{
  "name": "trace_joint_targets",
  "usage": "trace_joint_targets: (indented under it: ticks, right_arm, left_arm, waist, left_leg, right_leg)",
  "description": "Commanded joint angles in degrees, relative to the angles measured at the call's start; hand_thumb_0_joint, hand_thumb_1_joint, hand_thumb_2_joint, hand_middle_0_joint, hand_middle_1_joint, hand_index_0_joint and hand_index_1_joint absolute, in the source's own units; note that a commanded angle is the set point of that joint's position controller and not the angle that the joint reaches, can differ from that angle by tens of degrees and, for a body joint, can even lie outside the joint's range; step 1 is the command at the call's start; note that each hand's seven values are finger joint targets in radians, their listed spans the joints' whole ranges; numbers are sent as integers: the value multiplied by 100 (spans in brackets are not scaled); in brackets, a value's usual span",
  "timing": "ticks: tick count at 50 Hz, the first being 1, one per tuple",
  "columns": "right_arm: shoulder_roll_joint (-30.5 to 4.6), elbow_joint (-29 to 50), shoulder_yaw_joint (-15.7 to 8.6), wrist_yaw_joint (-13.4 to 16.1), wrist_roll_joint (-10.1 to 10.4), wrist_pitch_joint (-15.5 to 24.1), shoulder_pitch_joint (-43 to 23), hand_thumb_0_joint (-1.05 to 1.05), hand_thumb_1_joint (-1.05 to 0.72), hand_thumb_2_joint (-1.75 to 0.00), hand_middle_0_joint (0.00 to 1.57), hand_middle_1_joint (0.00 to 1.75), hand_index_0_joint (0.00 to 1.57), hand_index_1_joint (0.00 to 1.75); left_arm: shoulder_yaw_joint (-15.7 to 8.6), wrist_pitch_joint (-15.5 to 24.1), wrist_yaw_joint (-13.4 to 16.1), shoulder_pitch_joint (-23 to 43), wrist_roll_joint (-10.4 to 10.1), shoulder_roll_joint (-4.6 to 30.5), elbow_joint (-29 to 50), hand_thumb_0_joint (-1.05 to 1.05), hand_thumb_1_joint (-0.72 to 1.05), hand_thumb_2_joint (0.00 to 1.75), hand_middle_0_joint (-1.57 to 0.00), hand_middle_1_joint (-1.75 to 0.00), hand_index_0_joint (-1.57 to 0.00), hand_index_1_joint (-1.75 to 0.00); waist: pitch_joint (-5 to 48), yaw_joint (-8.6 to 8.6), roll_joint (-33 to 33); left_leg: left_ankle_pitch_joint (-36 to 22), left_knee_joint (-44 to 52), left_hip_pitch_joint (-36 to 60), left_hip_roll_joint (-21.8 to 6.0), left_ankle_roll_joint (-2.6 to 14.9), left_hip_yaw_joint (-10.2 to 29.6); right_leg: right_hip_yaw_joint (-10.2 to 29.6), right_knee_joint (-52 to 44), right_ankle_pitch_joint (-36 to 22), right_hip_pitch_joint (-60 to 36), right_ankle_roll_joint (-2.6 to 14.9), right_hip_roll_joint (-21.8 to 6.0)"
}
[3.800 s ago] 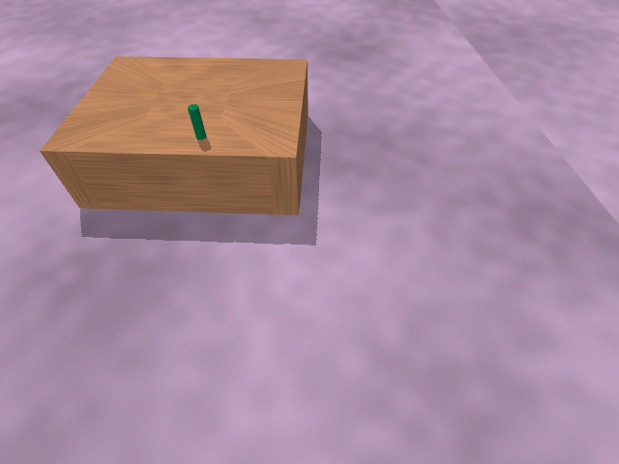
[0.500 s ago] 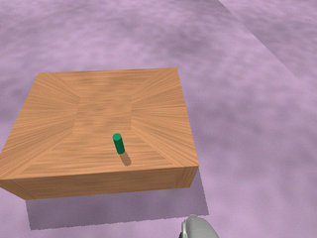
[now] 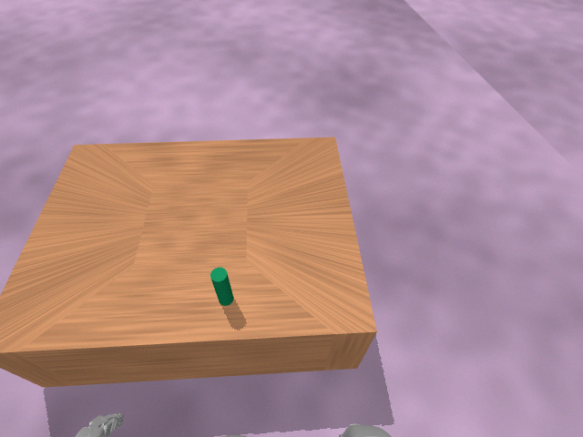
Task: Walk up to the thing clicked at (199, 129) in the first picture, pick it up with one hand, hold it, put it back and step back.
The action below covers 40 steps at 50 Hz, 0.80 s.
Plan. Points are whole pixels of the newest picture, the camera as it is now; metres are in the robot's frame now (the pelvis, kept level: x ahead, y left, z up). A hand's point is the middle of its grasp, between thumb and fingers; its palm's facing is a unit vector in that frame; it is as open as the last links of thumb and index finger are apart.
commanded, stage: walk up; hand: left
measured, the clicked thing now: (222, 287) +0.50 +0.20 -0.36
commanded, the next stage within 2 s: stand in 1.08 s
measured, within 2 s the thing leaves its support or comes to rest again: neither
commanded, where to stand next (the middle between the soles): +0.07 -0.02 m, yaw +1 degrees
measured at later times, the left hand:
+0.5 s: hand out of the picture +0.09 +0.25 -0.13, palm faces +0.04 -0.94 -0.33, open 7.4 cm
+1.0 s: hand out of the picture +0.10 +0.25 -0.13, palm faces +0.03 -0.95 -0.32, open 7.4 cm
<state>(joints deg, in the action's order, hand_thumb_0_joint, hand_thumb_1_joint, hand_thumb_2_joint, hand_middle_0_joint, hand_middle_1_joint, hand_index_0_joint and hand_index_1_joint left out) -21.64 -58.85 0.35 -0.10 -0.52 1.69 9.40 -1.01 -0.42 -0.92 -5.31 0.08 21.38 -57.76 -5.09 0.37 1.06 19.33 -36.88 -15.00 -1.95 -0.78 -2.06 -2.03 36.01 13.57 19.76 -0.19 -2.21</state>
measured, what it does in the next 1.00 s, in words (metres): stands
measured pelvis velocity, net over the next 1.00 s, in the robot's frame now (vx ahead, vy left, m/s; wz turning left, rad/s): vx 0.02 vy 0.00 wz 0.03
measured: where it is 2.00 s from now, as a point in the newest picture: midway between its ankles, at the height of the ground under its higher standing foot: outside the picture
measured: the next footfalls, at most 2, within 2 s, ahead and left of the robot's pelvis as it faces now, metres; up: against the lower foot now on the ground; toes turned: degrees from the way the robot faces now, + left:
none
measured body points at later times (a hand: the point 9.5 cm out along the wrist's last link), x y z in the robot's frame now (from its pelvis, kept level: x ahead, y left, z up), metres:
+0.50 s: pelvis +0.02 -0.01 +0.02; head +0.03 -0.01 +0.47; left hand +0.08 +0.30 -0.11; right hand +0.14 -0.30 -0.11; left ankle +0.01 +0.13 -0.72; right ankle +0.06 -0.12 -0.72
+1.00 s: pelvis +0.02 +0.00 +0.02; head +0.03 +0.00 +0.47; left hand +0.10 +0.30 -0.11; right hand +0.11 -0.30 -0.11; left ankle +0.01 +0.13 -0.72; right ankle +0.06 -0.12 -0.72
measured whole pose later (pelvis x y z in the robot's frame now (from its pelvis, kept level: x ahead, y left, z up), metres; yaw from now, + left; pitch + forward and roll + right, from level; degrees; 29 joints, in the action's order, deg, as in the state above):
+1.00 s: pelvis +0.02 +0.00 +0.02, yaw +2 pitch -2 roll +0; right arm -20.4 -66.2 0.4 -0.3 -0.7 0.9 5.2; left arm -1.8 -0.4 -1.0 -2.9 0.6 19.2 -66.2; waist -3.4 0.1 0.0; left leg 11.3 -19.0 -5.7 -1.4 -1.2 -0.7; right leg -3.9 18.9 6.9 10.0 -0.5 -2.2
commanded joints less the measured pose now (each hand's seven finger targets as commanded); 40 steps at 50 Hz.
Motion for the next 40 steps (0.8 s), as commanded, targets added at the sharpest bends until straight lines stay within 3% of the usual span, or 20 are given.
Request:
trace_joint_targets:
  ticks: [1, 5, 10, 23, 25, 31, 40]
  right_arm:
    - [-1297, 162, -257, 82, 51, 168, -471, 0, -90, -90, 20, 30, 20, 30]
    - [-1259, -25, -223, 83, 79, 148, -560, 0, -90, -90, 20, 30, 20, 30]
    - [-1205, -220, -223, 74, 84, 96, -744, 0, -90, -90, 20, 30, 20, 30]
    - [-1137, -473, -212, 53, 48, 48, -967, 0, -90, -90, 20, 30, 20, 30]
    - [-1134, -474, -202, 52, 47, 62, -957, 0, -90, -90, 20, 30, 20, 30]
    - [-1082, -428, -200, 63, 44, 69, -939, 0, -90, -90, 20, 30, 20, 30]
    - [-1077, -432, -219, 67, 20, 52, -766, 0, -90, -90, 20, 30, 20, 30]
  left_arm:
    - [-188, 163, 34, 275, -69, 1135, 77, 0, 90, 90, -20, -30, -20, -30]
    - [-151, 182, 33, 413, -60, 1146, -165, 0, 90, 90, -20, -30, -20, -30]
    - [-129, 182, 35, 495, -52, 1101, -406, 0, 90, 90, -20, -30, -20, -30]
    - [-202, 170, 43, 542, 6, 1038, -654, 0, 90, 90, -20, -30, -20, -30]
    - [-207, 186, 39, 532, 17, 1032, -626, 0, 90, 90, -20, -30, -20, -30]
    - [-241, 166, 41, 476, 21, 1025, -590, 0, 90, 90, -20, -30, -20, -30]
    - [-270, 144, 45, 511, 27, 1015, -507, 0, 90, 90, -20, -30, -20, -30]
  waist:
    - [712, 100, -496]
    - [863, 51, -229]
    - [861, 6, -61]
    - [693, 32, -42]
    - [885, 34, -22]
    - [871, 63, -29]
    - [809, 27, -50]
  left_leg:
    - [-728, 1422, -85, -638, 333, 844]
    - [-1213, 1510, 259, -602, 289, 699]
    - [-1338, 1705, 640, -570, 239, 602]
    - [-1079, 2116, 670, -548, 162, 615]
    - [-1228, 2094, 738, -572, 171, 602]
    - [-1417, 2114, 677, -575, 153, 597]
    - [-1219, 2163, 558, -543, 153, 639]
  right_leg:
    - [575, -786, -804, -875, 283, -443]
    - [612, -1162, -1164, -1134, 240, -567]
    - [608, -1598, -1083, -1134, 200, -620]
    - [576, -2108, -543, -1258, 74, -601]
    - [572, -2064, -887, -1421, 92, -639]
    - [508, -2006, -1046, -1494, 63, -625]
    - [510, -2011, -775, -1539, 74, -608]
